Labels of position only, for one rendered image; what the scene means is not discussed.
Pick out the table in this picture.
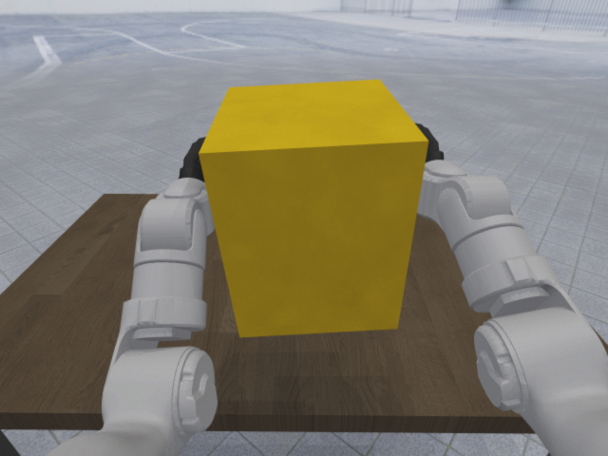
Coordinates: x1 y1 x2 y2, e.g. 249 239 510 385
0 194 608 456

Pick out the robot right upper arm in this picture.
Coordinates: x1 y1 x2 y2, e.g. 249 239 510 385
474 306 608 456

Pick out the robot left upper arm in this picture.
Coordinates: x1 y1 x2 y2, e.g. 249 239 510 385
46 346 218 456

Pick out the robot left hand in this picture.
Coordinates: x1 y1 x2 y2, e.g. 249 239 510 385
179 137 206 182

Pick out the left robot forearm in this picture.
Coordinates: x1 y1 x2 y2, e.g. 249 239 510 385
102 178 215 420

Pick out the robot right hand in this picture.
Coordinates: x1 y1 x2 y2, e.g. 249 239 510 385
415 123 444 162

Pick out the carton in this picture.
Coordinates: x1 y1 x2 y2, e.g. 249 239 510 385
199 80 428 337

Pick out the right robot forearm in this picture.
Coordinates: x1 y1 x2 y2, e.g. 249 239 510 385
417 160 608 366

